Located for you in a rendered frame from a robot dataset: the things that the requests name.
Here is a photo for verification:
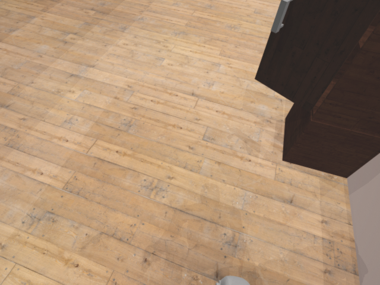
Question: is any handle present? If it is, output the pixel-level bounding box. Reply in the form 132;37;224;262
271;0;292;33

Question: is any cupboard door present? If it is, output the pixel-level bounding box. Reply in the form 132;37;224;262
255;0;380;112

